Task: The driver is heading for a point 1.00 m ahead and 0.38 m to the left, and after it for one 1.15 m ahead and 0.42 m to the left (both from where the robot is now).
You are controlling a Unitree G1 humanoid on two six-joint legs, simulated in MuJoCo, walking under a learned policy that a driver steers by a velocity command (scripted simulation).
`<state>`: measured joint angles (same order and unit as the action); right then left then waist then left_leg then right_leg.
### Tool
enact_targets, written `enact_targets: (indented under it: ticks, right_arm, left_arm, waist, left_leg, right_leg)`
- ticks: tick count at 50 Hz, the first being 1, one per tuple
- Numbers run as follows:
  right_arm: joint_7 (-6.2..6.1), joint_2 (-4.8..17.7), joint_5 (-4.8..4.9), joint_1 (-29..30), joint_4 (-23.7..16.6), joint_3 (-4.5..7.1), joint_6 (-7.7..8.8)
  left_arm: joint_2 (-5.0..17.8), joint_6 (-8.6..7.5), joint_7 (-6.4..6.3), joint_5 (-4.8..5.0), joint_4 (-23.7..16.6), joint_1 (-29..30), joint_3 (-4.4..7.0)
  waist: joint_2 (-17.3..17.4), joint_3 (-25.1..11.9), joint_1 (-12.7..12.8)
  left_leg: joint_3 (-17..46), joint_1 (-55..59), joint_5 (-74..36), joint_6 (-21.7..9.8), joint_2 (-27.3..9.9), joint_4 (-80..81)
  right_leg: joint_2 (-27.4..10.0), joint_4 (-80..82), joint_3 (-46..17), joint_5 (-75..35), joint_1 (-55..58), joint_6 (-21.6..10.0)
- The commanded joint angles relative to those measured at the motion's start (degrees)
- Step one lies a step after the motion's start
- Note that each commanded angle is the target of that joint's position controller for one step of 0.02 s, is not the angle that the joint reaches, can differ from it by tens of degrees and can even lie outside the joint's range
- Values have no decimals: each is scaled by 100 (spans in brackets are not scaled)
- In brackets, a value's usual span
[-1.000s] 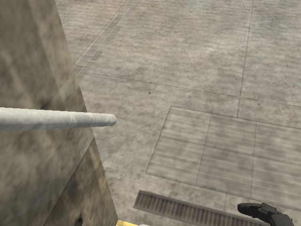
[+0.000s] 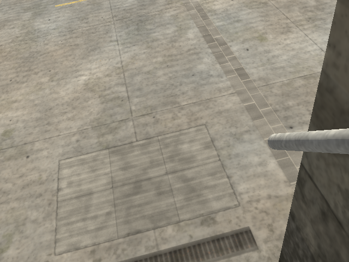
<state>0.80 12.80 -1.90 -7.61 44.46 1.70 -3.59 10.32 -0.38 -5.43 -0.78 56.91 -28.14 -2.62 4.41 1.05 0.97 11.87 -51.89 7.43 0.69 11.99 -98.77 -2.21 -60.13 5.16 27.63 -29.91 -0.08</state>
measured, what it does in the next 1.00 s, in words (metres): goes down, turning left: left foot 0.22 m lower, then right foot 0.24 m lower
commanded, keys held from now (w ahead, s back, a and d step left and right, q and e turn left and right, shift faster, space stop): w+q+shift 0.68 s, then q+shift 0.02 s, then shift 0.30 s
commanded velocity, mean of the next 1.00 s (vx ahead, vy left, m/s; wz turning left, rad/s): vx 0.77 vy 0.01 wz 0.74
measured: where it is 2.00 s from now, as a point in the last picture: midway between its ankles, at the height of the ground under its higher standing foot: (155, 260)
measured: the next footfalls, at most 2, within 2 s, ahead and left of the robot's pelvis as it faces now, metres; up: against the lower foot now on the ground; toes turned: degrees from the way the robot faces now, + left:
left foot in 0.48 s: +0.26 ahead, +0.09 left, -0.22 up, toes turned +23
right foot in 0.84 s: +0.55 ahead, -0.06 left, -0.46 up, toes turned +43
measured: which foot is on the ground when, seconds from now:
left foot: up 0.00-0.46, down 0.48-0.86, up 0.88-1.00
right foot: down 0.00-0.48, up 0.50-0.82, down 0.84-1.00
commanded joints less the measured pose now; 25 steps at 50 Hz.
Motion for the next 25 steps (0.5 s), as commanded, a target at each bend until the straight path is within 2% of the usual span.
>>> enact_targets:
  ticks: [1,2,3,4,5,6,7,8,9,10,11,12,13,14,15,16,17,18,19,20,21,22,23,24,25]
  right_arm:
    - [-126,514,-162,-111,-343,124,-154]
    - [-134,614,-187,350,-596,181,-155]
    - [-106,587,-354,732,-789,165,-116]
    - [-128,413,-247,809,-835,195,-151]
    - [-122,363,-131,664,-856,194,-105]
    - [-151,367,-114,671,-936,206,-67]
    - [-162,351,-60,796,-1058,225,-80]
    - [-122,42,85,756,-970,127,-138]
    - [-38,10,31,751,-1008,119,-147]
    - [-9,-13,-29,508,-955,116,-124]
    - [-2,-77,-45,431,-934,123,-36]
    - [-36,-31,-74,638,-939,118,68]
    - [4,-66,-23,831,-873,102,299]
    - [-7,-69,42,1090,-947,96,439]
    - [16,-156,52,832,-886,32,558]
    - [51,-289,158,440,-807,11,544]
    - [-34,-121,182,-56,-634,54,520]
    - [-95,151,193,-484,-403,155,463]
    - [-84,346,221,-728,-303,217,443]
    - [-93,457,195,-1222,-61,279,429]
    - [1,461,250,-1277,280,245,449]
    - [-3,401,177,-1594,510,297,501]
    - [-44,257,208,-1850,651,278,477]
    - [-26,204,326,-2340,815,227,476]
    - [-60,720,351,-2260,933,264,496]
  left_arm:
    - [873,-404,83,44,-720,756,77]
    - [934,-342,138,1,-780,665,107]
    - [858,-298,104,84,-694,497,171]
    - [1152,-265,42,72,-651,115,262]
    - [1183,-218,28,97,-702,127,341]
    - [1169,-194,-11,78,-697,107,372]
    - [960,-125,7,50,-781,57,340]
    - [774,-140,112,-28,-913,599,317]
    - [849,-141,136,-10,-1004,507,367]
    - [819,-203,185,20,-889,472,404]
    - [821,-261,184,81,-869,334,407]
    - [743,-302,181,41,-818,306,370]
    - [769,-377,83,67,-607,-125,407]
    - [721,-459,33,43,-594,-23,399]
    - [713,-538,10,167,-526,111,396]
    - [896,-594,48,131,-631,645,412]
    - [1140,-648,143,189,-688,1078,530]
    - [1139,-652,205,238,-767,1229,581]
    - [1005,-654,306,88,-771,1563,597]
    - [1046,-606,328,49,-766,1660,651]
    - [793,-279,285,-112,-605,890,648]
    - [914,-94,240,-327,-410,600,682]
    - [929,30,272,-312,-492,1108,686]
    - [609,55,347,-189,-806,2168,622]
    - [224,-116,405,-147,-1469,2196,550]
  waist:
    - [-1495,410,-464]
    - [-932,703,-373]
    - [-764,815,-222]
    - [-921,757,-71]
    - [-1046,660,-82]
    - [-1412,615,-1]
    - [-1384,684,87]
    - [-1140,818,-90]
    - [-550,874,-111]
    - [-349,707,-140]
    - [-168,659,-130]
    - [-61,645,24]
    - [59,657,198]
    - [-78,781,240]
    - [-400,811,84]
    - [-929,716,-242]
    - [-1329,333,-616]
    - [-1444,53,-763]
    - [-1282,98,-975]
    - [-1229,-218,-1148]
    - [-795,-70,-643]
    - [-596,57,-606]
    - [-424,249,-1093]
    - [509,587,-1710]
    - [1508,641,-917]
  left_leg:
    - [15,-793,-919,298,-427,-31]
    - [31,-973,-1398,221,-363,638]
    - [27,-1417,-1883,146,-643,1090]
    - [-167,-1548,-1681,159,-606,1283]
    - [-11,-1207,-1820,67,-743,1660]
    - [-183,-1328,-1773,-13,-803,1783]
    - [-426,-1177,-1826,-48,-783,2091]
    - [-48,-851,-2724,-19,-790,2226]
    - [-54,-1131,-2948,-78,-833,2223]
    - [-124,-941,-3217,-154,-902,2628]
    - [-291,-713,-3360,-212,-891,2939]
    - [-617,-520,-3788,-241,-872,3525]
    - [-569,-368,-4123,-360,-920,4045]
    - [-809,64,-4472,-426,-873,4592]
    - [-832,840,-4927,-500,-963,4761]
    - [-775,1260,-4982,-596,-1088,4914]
    - [-1160,1877,-4751,-740,-1163,4755]
    - [-1462,2097,-4206,-829,-1253,4376]
    - [-1613,2474,-4113,-981,-1426,4846]
    - [-1792,3118,-3532,-1087,-1394,4966]
    - [-1644,2857,-1532,-1128,-1322,6923]
    - [-2001,3208,-714,-1158,-988,6864]
    - [-1857,3807,-432,-1365,-920,7100]
    - [-1372,4949,-1771,-1641,-1059,7296]
    - [171,6296,-4890,-1869,-1050,5245]
  right_leg:
    - [-1704,2910,-2296,1484,-129,196]
    - [-1536,2718,-2128,1334,-151,189]
    - [-1494,2241,-2082,1379,371,301]
    - [-1437,2329,-1873,1060,791,314]
    - [-1560,2311,-1839,1160,784,179]
    - [-1527,2243,-1608,1184,1025,192]
    - [-1355,2124,-1325,1350,915,-8]
    - [-1473,1772,-1409,1914,257,-100]
    - [-1648,1610,-1488,1971,431,-122]
    - [-1599,1369,-1134,1635,660,-84]
    - [-1627,1278,-1053,1420,754,-147]
    - [-1404,1072,-674,1417,766,-25]
    - [-1592,837,-642,1372,880,-16]
    - [-1518,771,-304,1090,605,28]
    - [-1520,675,-11,895,136,84]
    - [-1719,582,201,513,53,20]
    - [-1800,247,362,-543,17,-58]
    - [-1942,-40,337,-1237,301,-118]
    - [-1897,-426,696,-1721,403,-52]
    - [-1913,-1006,787,-2751,707,-73]
    - [-1729,-1699,1098,-3701,1940,-325]
    - [-1640,-3061,1128,-4280,2025,-567]
    - [-1380,-4986,1033,-4254,1100,-730]
    - [-810,-6721,977,-1875,-798,-832]
    - [-283,-6032,526,1519,-3745,-377]
Keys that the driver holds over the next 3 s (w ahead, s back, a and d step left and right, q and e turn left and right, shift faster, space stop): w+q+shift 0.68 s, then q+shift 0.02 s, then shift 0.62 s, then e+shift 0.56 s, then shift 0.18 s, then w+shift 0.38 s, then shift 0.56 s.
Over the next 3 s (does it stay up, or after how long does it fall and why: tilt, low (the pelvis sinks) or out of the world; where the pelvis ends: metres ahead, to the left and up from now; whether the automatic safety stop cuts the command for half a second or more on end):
stays up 1.14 0.42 -0.62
